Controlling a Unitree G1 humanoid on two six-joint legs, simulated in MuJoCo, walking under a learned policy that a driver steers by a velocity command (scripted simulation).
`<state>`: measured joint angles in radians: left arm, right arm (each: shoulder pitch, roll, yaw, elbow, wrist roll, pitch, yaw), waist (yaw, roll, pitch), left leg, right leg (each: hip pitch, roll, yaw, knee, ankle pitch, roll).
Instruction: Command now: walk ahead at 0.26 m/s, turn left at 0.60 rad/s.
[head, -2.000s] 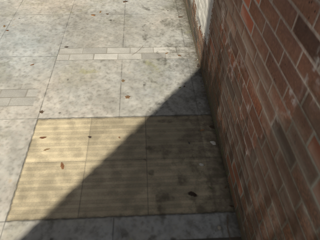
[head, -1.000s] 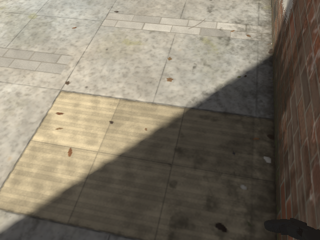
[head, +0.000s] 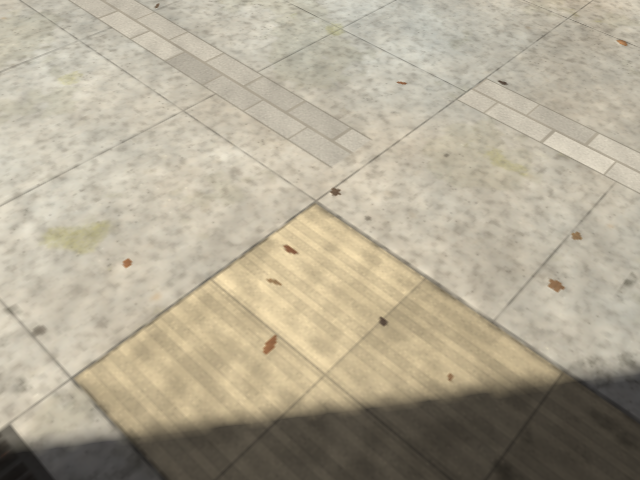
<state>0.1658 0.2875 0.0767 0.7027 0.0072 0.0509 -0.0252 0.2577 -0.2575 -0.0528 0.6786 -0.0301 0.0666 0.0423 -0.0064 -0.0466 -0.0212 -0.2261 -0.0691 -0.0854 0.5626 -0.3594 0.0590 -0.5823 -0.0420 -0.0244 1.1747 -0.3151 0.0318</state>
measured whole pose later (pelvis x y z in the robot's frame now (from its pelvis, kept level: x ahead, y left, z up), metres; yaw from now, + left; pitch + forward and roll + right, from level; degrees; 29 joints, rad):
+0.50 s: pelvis +0.21 +0.00 +0.01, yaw +8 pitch +0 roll +0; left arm 0.46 0.18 0.03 0.94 0.00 -0.08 0.00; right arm 0.19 -0.25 -0.04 0.84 -0.05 -0.01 0.05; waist 0.04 0.04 0.01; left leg -0.65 0.03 -0.01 0.96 -0.15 0.03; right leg -0.05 0.03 -0.04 0.38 -0.33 -0.04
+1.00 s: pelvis +0.47 +0.09 +0.01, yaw -6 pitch +0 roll +0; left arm 0.19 0.26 0.06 0.85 0.03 0.00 -0.04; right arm 0.41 -0.19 -0.04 0.99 -0.01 -0.11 -0.02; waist -0.03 -0.04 0.02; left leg -0.01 -0.04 0.20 0.25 -0.25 0.07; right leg -0.69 -0.06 0.00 1.00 -0.06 -0.07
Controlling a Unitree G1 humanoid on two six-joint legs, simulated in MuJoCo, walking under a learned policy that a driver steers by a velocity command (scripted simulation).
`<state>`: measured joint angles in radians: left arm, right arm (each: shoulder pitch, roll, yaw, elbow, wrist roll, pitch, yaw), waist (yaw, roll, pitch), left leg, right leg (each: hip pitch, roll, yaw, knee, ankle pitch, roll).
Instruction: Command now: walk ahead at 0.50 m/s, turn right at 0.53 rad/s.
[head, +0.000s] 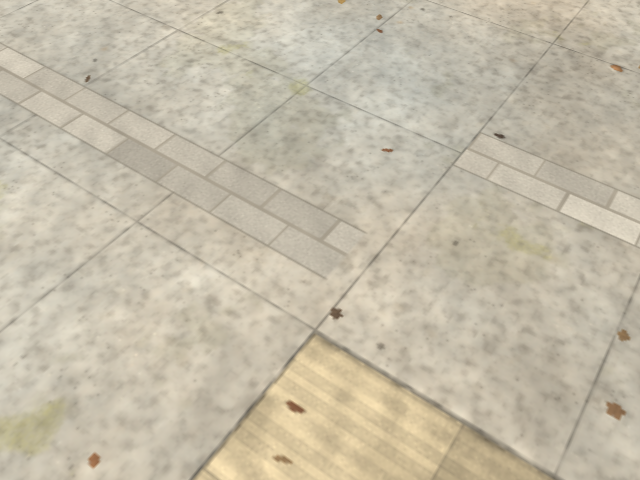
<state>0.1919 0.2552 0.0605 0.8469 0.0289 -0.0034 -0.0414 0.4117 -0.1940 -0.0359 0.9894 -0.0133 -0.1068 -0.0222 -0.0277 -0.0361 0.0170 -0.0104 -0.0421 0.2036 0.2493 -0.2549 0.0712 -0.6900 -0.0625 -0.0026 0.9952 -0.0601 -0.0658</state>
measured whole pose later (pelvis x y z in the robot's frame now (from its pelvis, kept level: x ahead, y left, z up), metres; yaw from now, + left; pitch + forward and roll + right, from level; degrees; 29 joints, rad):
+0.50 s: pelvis +0.26 -0.03 +0.00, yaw -18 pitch +1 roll +0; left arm 0.37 0.27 0.07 0.90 0.00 -0.05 -0.01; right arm 0.10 -0.24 -0.03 0.77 -0.04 -0.04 0.01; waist 0.04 0.02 0.05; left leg -0.65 0.13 -0.06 0.92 -0.18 -0.05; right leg -0.12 0.16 0.06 0.32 -0.20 -0.14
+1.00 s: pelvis +0.52 -0.06 +0.00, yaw -35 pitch +1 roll +1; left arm 0.20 0.31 0.07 0.74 0.04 0.01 -0.06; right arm 0.34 -0.25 -0.04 0.82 -0.02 -0.09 0.00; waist -0.03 -0.06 0.03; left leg -0.12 -0.01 0.15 0.30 -0.20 0.03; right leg -0.64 -0.03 0.04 1.08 -0.21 -0.04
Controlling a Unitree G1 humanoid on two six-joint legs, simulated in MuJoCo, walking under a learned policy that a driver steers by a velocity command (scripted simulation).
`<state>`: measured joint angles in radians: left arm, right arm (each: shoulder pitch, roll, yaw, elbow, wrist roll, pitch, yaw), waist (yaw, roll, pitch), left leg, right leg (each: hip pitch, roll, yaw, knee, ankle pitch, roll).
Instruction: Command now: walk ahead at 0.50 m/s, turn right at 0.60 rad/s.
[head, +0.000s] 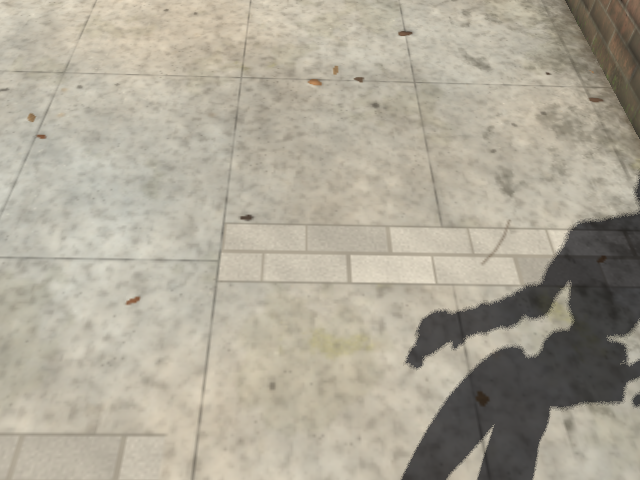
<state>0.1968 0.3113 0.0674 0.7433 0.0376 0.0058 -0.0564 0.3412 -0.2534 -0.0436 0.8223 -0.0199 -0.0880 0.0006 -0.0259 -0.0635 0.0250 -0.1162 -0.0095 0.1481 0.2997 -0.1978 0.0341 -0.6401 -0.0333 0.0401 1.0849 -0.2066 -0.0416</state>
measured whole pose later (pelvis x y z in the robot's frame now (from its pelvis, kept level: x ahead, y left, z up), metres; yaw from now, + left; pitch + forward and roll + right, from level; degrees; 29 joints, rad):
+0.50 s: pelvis +0.25 -0.08 +0.00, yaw -17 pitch +1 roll +0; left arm 0.32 0.27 0.05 0.78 0.01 -0.04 -0.01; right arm 0.18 -0.28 -0.04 0.72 -0.04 -0.02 0.01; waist 0.01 0.03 0.06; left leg -0.61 0.12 -0.01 1.05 -0.29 -0.04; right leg -0.18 0.14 0.03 0.35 -0.18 -0.13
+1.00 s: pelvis +0.39 -0.09 -0.01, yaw -21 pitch -1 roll -1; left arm 0.23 0.24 0.02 0.89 0.02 0.04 0.02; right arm 0.21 -0.21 0.01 0.84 -0.02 -0.01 -0.02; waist -0.01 -0.02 0.07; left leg -0.30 -0.03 0.06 0.42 -0.11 0.07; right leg -0.27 0.04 0.07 0.73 -0.46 0.00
